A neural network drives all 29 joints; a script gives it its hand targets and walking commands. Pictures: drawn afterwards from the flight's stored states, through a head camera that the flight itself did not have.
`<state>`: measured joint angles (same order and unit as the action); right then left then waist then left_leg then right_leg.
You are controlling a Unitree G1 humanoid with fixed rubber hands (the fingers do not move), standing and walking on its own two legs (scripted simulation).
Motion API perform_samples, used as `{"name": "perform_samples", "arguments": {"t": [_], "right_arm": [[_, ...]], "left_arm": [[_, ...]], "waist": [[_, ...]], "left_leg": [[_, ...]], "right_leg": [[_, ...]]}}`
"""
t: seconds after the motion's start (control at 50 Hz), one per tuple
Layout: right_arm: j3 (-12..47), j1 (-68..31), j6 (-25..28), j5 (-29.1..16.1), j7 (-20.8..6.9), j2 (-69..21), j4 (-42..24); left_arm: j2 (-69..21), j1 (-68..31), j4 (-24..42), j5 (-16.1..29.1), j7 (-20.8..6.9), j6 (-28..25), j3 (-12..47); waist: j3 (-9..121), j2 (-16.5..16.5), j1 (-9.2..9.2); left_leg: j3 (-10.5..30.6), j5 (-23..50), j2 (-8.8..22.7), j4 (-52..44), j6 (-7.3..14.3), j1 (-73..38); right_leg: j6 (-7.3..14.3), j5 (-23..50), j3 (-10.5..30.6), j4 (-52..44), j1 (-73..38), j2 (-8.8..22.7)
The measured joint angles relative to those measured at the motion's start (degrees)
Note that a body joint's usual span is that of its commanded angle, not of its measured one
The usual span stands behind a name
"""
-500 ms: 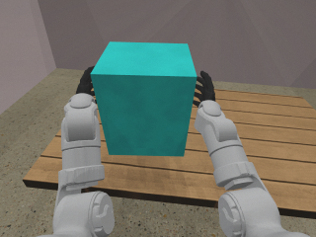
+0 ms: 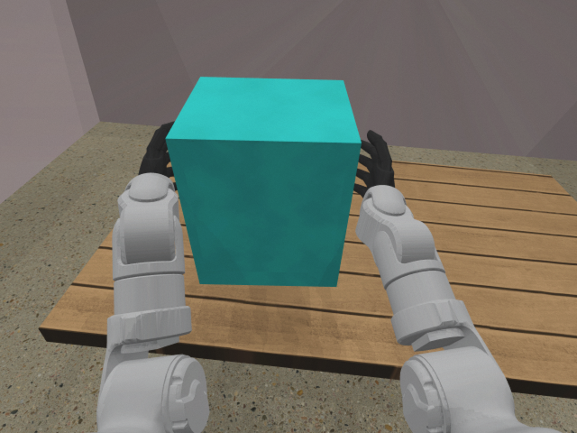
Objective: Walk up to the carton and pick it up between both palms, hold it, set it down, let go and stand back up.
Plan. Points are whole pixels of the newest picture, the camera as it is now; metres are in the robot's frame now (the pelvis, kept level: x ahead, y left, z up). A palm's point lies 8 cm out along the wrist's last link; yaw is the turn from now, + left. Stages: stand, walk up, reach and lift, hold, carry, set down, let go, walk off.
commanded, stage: hold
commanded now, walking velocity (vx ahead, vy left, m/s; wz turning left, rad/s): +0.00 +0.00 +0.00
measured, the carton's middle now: (270, 184) +0.40 +0.00 +0.20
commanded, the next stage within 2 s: none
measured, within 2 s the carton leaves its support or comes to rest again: neither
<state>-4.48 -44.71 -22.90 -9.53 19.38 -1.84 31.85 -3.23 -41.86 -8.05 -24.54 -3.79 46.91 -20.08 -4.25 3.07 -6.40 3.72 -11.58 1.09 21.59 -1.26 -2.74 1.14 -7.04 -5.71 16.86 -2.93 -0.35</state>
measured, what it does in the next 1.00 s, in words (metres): stands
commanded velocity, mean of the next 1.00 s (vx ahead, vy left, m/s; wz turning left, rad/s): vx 0.00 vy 0.00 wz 0.00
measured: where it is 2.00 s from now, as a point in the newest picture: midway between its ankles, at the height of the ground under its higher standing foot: outside the picture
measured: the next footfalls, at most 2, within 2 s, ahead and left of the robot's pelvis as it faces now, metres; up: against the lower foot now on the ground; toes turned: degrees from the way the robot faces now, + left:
none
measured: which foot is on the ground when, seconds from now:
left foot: down 0.00-1.00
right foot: down 0.00-1.00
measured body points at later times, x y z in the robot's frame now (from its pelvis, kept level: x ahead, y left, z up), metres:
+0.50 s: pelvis +0.01 +0.00 +0.00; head -0.05 +0.02 +0.45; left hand +0.39 +0.15 +0.22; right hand +0.38 -0.14 +0.22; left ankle +0.02 +0.13 -0.74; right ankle +0.04 -0.11 -0.74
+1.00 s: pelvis +0.01 +0.00 +0.00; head -0.05 +0.02 +0.45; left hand +0.39 +0.15 +0.22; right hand +0.38 -0.14 +0.21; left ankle +0.02 +0.13 -0.74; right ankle +0.04 -0.11 -0.74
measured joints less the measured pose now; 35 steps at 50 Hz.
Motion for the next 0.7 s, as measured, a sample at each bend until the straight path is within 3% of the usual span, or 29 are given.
{"name": "perform_samples", "arguments": {"t": [0.18, 0.46, 0.7], "right_arm": [[-0.28, -0.91, 0.26, 0.46, -0.32, 0.39, 2.36], [2.94, -0.27, -0.67, -2.48, 1.18, 1.85, -0.54], [3.43, 0.70, -1.80, -2.82, 1.28, 1.83, -1.78]], "left_arm": [[-0.06, -0.87, -2.74, -0.33, 0.16, -0.82, -0.53], [0.94, 1.02, 0.16, 2.53, 1.28, -0.28, 1.22], [0.46, 2.19, 1.71, 1.88, 0.94, 0.75, 1.41]], "waist": [[0.39, -0.08, 1.21], [0.87, -0.62, 0.72], [0.82, -0.55, 0.47]], "left_leg": [[-0.81, 0.30, -0.09, -0.51, 0.10, 0.51], [0.03, -0.65, 0.27, 0.87, -0.16, 2.11], [-0.12, -1.09, 0.16, 0.75, 0.00, 0.94]], "right_leg": [[-0.01, -0.20, 0.72, 0.77, 1.32, 0.15], [0.14, -0.71, -0.06, 0.66, 1.86, -0.28], [-0.02, -1.26, 0.14, 0.80, 0.81, -0.20]]}}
